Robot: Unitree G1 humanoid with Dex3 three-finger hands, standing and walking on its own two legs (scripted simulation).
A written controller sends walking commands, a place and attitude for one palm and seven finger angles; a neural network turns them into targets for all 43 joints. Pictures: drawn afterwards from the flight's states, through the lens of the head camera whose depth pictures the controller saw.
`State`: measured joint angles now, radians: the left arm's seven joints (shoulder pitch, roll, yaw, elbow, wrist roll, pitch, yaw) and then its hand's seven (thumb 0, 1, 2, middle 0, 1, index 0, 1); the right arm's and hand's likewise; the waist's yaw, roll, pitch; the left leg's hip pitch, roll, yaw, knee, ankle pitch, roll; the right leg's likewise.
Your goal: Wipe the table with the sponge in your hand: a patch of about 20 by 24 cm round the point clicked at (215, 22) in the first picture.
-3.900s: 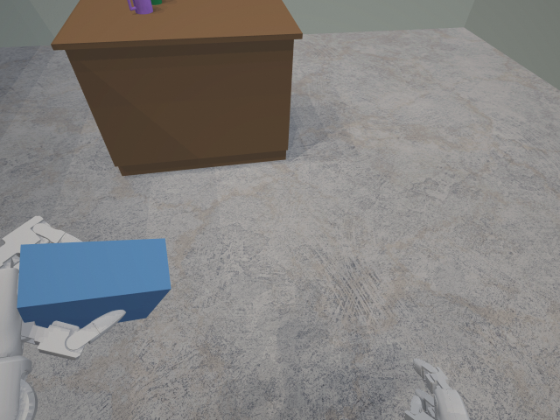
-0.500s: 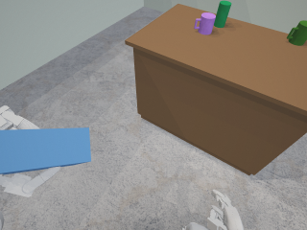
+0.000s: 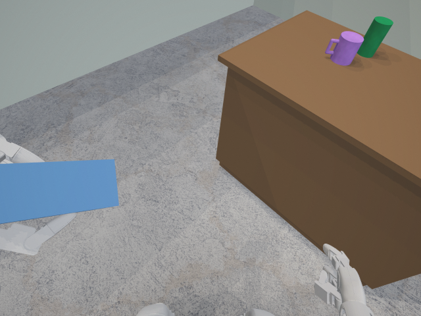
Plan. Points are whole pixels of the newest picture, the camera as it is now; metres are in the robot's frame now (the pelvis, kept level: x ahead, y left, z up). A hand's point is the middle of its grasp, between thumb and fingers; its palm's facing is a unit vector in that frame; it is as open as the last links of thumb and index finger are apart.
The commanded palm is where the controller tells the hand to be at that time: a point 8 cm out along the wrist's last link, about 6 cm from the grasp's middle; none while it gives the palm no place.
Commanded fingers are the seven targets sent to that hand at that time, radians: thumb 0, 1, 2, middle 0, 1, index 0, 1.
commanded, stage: turn to face it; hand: left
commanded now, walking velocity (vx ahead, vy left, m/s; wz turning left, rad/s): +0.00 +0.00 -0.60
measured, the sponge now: (68, 191) +0.24 +0.21 +0.17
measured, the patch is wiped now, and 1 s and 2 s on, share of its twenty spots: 0.00 0.00 0.00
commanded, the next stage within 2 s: take the last steps up to it in 1.98 s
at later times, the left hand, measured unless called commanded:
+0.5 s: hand (135, 184) +0.24 +0.12 +0.19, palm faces +0.14 -0.87 -0.46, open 9.5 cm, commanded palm +0.20 +0.19 +0.19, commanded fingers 0.00 0.10 1.30 -1.20 -1.60 -1.20 -1.60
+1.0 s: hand (221, 228) +0.20 +0.02 +0.18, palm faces -0.11 -0.87 -0.48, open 9.5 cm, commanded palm +0.17 +0.10 +0.19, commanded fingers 0.00 0.10 1.30 -1.20 -1.60 -1.20 -1.60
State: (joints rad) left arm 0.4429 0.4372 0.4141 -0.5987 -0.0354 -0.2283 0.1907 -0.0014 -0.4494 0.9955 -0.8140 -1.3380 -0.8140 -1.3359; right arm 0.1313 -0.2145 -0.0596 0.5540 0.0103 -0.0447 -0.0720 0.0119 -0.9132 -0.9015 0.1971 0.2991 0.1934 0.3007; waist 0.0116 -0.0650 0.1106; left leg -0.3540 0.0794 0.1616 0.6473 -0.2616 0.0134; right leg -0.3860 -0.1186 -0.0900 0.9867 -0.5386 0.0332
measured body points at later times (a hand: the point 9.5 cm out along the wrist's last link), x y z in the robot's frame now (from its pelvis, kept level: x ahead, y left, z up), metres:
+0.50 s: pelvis -0.02 -0.04 +0.01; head +0.01 -0.07 +0.46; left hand +0.23 +0.17 +0.22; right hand +0.08 -0.33 -0.08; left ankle -0.01 +0.11 -0.67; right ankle +0.04 -0.11 -0.72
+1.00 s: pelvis -0.12 -0.05 +0.00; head -0.09 -0.10 +0.44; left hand +0.20 +0.06 +0.21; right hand -0.08 -0.31 -0.12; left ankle -0.04 +0.10 -0.68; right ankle -0.10 -0.15 -0.72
